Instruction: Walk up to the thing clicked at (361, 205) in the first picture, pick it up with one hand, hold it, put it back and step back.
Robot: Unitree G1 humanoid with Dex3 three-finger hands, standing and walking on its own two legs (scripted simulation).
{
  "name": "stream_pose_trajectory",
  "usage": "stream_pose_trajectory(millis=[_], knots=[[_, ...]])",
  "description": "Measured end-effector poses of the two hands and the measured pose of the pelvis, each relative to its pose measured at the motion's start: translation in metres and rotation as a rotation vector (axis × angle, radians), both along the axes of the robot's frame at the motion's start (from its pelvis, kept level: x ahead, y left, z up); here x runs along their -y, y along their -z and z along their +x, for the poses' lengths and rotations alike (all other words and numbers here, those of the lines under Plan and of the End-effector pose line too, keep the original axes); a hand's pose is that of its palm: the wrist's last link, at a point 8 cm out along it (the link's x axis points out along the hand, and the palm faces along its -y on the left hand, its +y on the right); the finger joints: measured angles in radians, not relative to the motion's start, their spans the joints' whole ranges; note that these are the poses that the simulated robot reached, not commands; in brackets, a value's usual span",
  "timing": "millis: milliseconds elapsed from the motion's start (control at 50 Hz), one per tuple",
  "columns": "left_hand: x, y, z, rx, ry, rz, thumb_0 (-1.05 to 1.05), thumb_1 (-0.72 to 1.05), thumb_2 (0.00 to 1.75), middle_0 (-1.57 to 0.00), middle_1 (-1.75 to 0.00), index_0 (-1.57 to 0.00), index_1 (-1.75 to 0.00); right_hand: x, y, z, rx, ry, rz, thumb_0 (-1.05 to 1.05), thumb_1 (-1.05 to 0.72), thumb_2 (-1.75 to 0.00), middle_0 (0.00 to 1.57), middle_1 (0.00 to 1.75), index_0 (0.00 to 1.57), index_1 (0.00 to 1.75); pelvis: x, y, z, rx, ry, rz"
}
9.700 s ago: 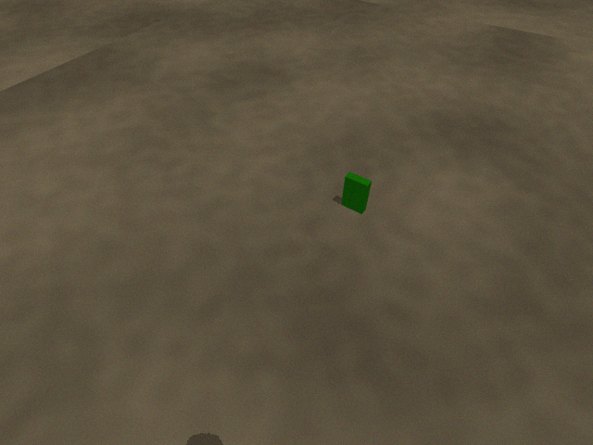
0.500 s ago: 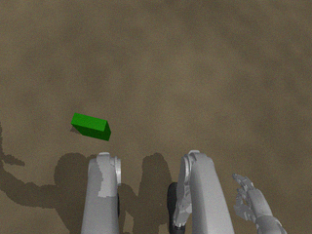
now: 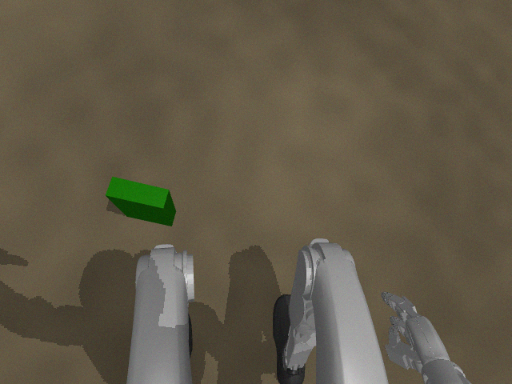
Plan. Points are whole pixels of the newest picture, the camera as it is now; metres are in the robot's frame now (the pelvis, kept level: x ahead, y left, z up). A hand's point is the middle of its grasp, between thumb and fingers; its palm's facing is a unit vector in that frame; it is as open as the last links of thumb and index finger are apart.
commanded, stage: go down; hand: left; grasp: from the side
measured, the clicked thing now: (145, 204) +0.44 +0.22 -0.31
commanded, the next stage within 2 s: approach in 0.46 s
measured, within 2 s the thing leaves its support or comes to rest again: neither
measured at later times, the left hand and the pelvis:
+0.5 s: hand out of the picture +0.35 +0.43 -0.01, palm faces +0.22 -0.97 -0.12, open 17.5 cm; pelvis +0.00 +0.00 -0.02, yaw +0 degrees
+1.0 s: hand (30, 216) +0.37 +0.36 -0.15, palm faces +0.17 -0.99 +0.01, open 17.5 cm; pelvis -0.01 +0.00 -0.08, yaw -3 degrees
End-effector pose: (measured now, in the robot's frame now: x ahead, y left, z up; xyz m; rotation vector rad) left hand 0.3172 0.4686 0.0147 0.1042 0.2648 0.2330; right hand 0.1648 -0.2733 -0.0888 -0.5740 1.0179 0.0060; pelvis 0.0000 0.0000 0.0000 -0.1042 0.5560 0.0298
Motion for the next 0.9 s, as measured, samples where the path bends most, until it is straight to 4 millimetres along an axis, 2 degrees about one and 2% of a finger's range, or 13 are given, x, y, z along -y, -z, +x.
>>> stream_pose_trajectory(millis=[280, 660, 780, 900], knots=[[-0.003, 0.009, 0.000, 0.031, -0.006, -0.003, -0.01, -0.53, 0.07, -0.05, -0.07, -0.05, -0.07, 0.001, 0.014, 0.001, -0.008, -0.015, 0.002, 0.01, -0.93, -0.90, 0.21, 0.30, 0.21, 0.30, 0.001, 0.014, -0.001, 0.008, 0.003, 0.001], [-0.003, 0.022, 0.004, 0.078, 0.005, -0.014, -0.01, -0.57, 0.06, -0.06, -0.07, -0.05, -0.08, -0.001, 0.024, 0.001, -0.009, -0.020, 0.001, 0.01, -0.93, -0.90, 0.21, 0.30, 0.21, 0.30, -0.001, 0.026, -0.003, 0.016, 0.002, -0.003], [0.009, 0.048, 0.007, 0.125, 0.001, -0.046, -0.01, -0.59, 0.04, -0.07, -0.07, -0.06, -0.09, -0.001, 0.031, 0.001, -0.014, -0.042, -0.003, 0.01, -0.92, -0.90, 0.21, 0.30, 0.21, 0.30, -0.002, 0.036, -0.003, 0.023, 0.009, -0.005], [0.033, 0.106, 0.017, 0.156, 0.021, -0.085, -0.01, -0.59, 0.04, -0.07, -0.08, -0.06, -0.09, -0.002, 0.045, 0.001, -0.039, -0.101, -0.034, 0.01, -0.92, -0.90, 0.21, 0.30, 0.21, 0.30, -0.002, 0.057, -0.003, 0.057, 0.020, -0.018]])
